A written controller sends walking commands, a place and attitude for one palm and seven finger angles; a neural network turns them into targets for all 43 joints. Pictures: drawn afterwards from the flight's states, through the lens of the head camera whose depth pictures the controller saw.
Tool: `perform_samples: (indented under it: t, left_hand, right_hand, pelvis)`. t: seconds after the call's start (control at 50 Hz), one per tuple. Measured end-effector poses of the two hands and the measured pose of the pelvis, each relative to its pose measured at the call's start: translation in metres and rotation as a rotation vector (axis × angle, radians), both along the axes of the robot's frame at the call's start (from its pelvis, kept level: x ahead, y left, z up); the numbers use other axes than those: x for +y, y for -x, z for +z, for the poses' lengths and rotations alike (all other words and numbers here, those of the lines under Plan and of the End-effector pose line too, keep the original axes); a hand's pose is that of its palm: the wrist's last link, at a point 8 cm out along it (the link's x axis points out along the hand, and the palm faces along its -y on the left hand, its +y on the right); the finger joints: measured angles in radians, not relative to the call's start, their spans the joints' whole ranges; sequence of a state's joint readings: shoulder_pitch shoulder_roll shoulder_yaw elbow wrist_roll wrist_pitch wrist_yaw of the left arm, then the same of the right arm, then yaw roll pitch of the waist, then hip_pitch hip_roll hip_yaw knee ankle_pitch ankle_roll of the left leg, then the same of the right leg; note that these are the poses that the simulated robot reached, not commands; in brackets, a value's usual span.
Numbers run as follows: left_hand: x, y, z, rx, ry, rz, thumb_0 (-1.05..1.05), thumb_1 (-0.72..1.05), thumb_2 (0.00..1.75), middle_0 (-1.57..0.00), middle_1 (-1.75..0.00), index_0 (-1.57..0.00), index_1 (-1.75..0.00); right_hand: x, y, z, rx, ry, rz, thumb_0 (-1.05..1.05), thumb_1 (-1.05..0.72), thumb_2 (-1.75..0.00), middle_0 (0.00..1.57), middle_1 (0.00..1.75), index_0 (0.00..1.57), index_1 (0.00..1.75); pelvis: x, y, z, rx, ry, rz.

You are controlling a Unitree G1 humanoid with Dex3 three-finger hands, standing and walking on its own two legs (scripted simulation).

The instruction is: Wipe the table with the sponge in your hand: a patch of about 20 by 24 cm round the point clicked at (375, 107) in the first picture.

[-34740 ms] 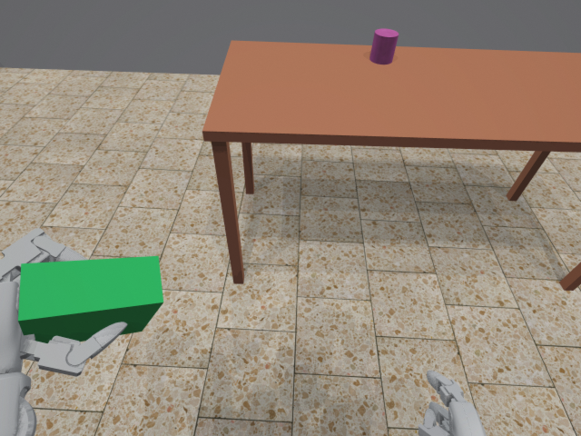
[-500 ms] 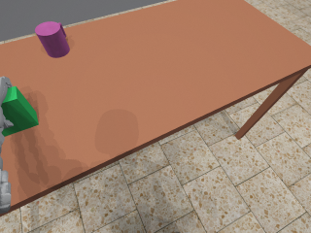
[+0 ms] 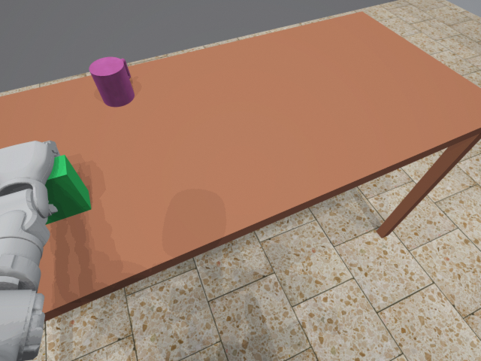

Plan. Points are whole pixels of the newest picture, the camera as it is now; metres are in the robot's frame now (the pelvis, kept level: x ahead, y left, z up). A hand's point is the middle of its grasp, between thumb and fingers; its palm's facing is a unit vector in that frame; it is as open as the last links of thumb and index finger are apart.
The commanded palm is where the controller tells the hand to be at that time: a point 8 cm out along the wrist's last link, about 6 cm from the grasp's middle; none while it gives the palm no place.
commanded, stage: wipe back along the first lane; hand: left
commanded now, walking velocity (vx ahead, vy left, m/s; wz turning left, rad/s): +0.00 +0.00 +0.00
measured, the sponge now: (46, 200) +0.37 +0.39 +0.01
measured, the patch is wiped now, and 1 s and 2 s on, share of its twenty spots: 1.00 1.00 1.00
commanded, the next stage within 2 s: lift the sponge slowly off the table in 0.82 s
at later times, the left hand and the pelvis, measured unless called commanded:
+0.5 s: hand (43, 211) +0.32 +0.35 +0.05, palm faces -0.04 +0.01 -1.00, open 9.4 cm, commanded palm +0.29 +0.33 +0.09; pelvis +0.00 -0.01 +0.01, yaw +1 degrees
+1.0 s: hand (45, 242) +0.27 +0.32 +0.05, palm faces -0.02 +0.00 -1.00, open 9.3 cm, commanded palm +0.24 +0.31 +0.10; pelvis +0.00 -0.02 +0.01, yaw +1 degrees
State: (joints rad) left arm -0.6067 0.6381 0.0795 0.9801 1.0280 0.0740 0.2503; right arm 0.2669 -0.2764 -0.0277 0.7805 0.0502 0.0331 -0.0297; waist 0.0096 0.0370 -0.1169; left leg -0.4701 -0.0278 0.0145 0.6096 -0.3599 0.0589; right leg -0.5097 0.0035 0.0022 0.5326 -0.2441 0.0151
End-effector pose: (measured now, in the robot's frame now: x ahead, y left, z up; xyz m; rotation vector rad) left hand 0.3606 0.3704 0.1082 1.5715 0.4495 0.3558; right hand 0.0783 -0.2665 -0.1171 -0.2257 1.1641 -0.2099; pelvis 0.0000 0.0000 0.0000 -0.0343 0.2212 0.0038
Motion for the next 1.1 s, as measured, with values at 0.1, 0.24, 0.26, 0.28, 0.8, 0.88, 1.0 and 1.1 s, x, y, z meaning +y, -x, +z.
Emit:
perform_samples:
  t: [0.1, 0.24, 0.26, 0.28, 0.8, 0.88, 1.0, 1.1]
  left_hand:
    - [-0.006, 0.01, 0.001, -0.011, 0.007, 0.0, -0.02, -0.45, 1.11, -0.77, -1.45, -0.77, -1.5]
    - [-0.015, 0.028, 0.001, -0.024, 0.012, 0.008, -0.02, -0.45, 1.11, -0.77, -1.45, -0.77, -1.5]
    - [-0.016, 0.03, 0.001, -0.024, 0.011, 0.01, -0.02, -0.45, 1.11, -0.77, -1.45, -0.77, -1.5]
    - [-0.017, 0.033, 0.001, -0.023, 0.011, 0.011, -0.02, -0.45, 1.11, -0.77, -1.45, -0.77, -1.5]
    - [-0.051, 0.086, 0.001, -0.039, 0.017, 0.004, -0.01, -0.45, 1.11, -0.77, -1.44, -0.78, -1.49]
    - [-0.055, 0.097, 0.001, -0.047, 0.016, 0.0, 0.0, -0.45, 1.11, -0.77, -1.44, -0.78, -1.49]
    - [-0.059, 0.106, 0.001, -0.047, 0.018, 0.014, 0.0, -0.45, 1.11, -0.77, -1.44, -0.78, -1.49]
    - [-0.059, 0.105, 0.001, -0.031, 0.027, 0.024, 0.01, -0.46, 1.11, -0.78, -1.44, -0.78, -1.49]
  right_hand:
    - [0.003, -0.016, 0.002, -0.039, -0.014, 0.015, 0.01, -0.9, -0.9, 0.2, 0.3, 0.21, 0.3]
    - [0.007, -0.039, 0.005, -0.093, -0.03, 0.046, 0.01, -0.9, -0.9, 0.2, 0.3, 0.21, 0.3]
    - [0.008, -0.042, 0.005, -0.1, -0.031, 0.051, 0.01, -0.9, -0.9, 0.2, 0.3, 0.21, 0.3]
    - [0.008, -0.045, 0.006, -0.107, -0.032, 0.056, 0.01, -0.9, -0.9, 0.2, 0.3, 0.21, 0.3]
    - [0.006, -0.085, 0.019, -0.236, -0.043, 0.105, 0.01, -0.9, -0.9, 0.2, 0.3, 0.21, 0.3]
    - [0.007, -0.092, 0.021, -0.256, -0.044, 0.113, 0.01, -0.9, -0.9, 0.2, 0.3, 0.2, 0.3]
    - [0.011, -0.102, 0.024, -0.284, -0.044, 0.132, 0.01, -0.9, -0.9, 0.2, 0.3, 0.2, 0.3]
    - [0.014, -0.109, 0.028, -0.303, -0.041, 0.146, 0.01, -0.9, -0.9, 0.2, 0.3, 0.21, 0.3]
  pelvis:
    - [-0.001, -0.002, 0.002, -0.016, -0.001, 0.001]
    - [-0.003, -0.003, 0.004, -0.043, -0.006, 0.006]
    - [-0.004, -0.003, 0.004, -0.047, -0.006, 0.008]
    - [-0.004, -0.002, 0.004, -0.051, -0.007, 0.008]
    - [-0.018, -0.002, 0.009, -0.118, -0.019, 0.005]
    - [-0.019, -0.001, 0.009, -0.13, -0.02, 0.006]
    - [-0.02, 0.0, 0.01, -0.145, -0.022, 0.01]
    - [-0.022, 0.002, 0.011, -0.153, -0.024, 0.014]
